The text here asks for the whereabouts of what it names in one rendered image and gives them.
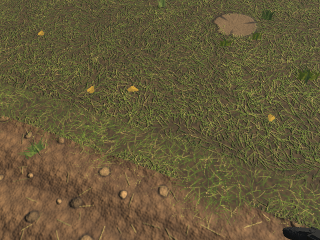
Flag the right robot hand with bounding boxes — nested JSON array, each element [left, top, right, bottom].
[[282, 226, 320, 240]]

